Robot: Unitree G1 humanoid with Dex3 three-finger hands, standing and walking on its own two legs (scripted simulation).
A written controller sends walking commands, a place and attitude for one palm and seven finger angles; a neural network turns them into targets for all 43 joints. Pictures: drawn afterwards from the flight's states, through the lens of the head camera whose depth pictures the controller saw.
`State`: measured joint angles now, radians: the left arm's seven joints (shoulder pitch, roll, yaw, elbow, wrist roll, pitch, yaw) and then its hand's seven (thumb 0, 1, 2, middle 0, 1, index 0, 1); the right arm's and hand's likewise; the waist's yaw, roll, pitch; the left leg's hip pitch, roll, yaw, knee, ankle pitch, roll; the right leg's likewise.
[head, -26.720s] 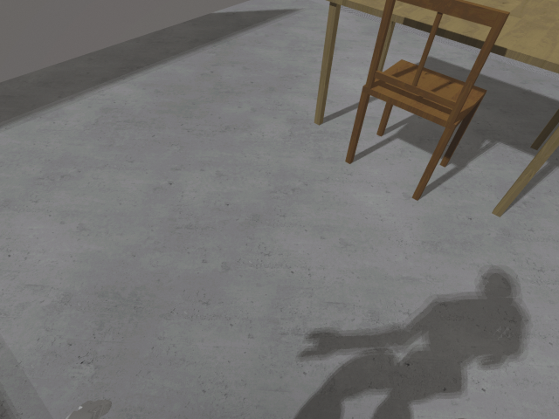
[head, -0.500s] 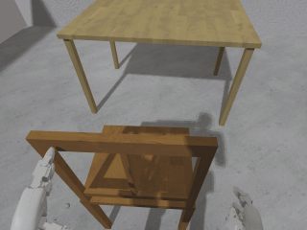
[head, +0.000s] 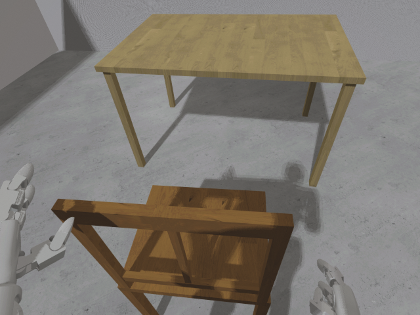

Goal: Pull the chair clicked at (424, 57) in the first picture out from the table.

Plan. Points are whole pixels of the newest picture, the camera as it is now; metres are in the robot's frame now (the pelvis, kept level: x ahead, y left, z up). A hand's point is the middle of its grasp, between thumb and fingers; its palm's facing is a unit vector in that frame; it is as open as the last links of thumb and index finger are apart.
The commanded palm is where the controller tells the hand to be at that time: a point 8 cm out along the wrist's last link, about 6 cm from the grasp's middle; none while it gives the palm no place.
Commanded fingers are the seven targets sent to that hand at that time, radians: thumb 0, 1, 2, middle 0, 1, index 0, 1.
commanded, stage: draw the hand back to the body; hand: left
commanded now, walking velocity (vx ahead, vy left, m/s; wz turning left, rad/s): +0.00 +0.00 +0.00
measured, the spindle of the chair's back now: (181, 257) +0.26 +0.11 -0.08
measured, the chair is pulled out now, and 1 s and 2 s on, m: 0.66 0.66 0.66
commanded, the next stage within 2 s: step back with the hand held close in 0.44 s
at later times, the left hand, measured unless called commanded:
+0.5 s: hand (52, 223) +0.19 +0.26 +0.16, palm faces +0.45 -0.76 -0.46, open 7.5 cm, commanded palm +0.14 +0.29 +0.18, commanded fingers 0.00 0.90 0.90 -0.20 -0.30 -0.20 -0.30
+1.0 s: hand (39, 238) +0.17 +0.27 +0.15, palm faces +0.35 -0.76 -0.55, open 7.4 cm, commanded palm +0.11 +0.31 +0.18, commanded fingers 0.00 0.90 0.90 -0.20 -0.30 -0.20 -0.30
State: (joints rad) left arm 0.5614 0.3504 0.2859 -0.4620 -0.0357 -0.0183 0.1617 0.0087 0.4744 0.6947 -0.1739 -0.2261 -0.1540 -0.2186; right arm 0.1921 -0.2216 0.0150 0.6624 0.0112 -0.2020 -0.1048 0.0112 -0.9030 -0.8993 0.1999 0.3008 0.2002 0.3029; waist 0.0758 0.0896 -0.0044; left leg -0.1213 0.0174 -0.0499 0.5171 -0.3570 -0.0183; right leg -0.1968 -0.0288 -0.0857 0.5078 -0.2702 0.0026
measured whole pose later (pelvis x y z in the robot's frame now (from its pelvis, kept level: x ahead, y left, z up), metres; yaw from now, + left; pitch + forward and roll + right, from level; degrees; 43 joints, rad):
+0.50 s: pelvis +0.00 +0.00 +0.00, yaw -1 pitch -2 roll -1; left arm 0.51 0.35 0.35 -0.44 -0.04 -0.05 0.15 0.02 0.88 0.89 -0.21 -0.30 -0.21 -0.30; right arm 0.18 -0.23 -0.01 0.70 0.02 -0.17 -0.10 0.01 -0.90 -0.90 0.20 0.30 0.20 0.30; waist 0.06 0.09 0.02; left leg -0.09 0.03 -0.03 0.47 -0.33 -0.02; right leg -0.18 -0.01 -0.07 0.46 -0.24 0.00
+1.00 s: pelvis -0.04 +0.01 +0.00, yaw -3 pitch +1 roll +0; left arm 0.58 0.42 0.42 -0.50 -0.03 -0.12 0.15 0.02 0.88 0.90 -0.21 -0.30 -0.22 -0.31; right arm 0.18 -0.21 -0.03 0.61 0.02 -0.05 -0.11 0.01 -0.90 -0.90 0.20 0.30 0.20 0.30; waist 0.00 0.02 0.05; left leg -0.23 0.00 0.01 0.50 -0.27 0.00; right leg -0.33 -0.04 -0.03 0.48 -0.17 0.02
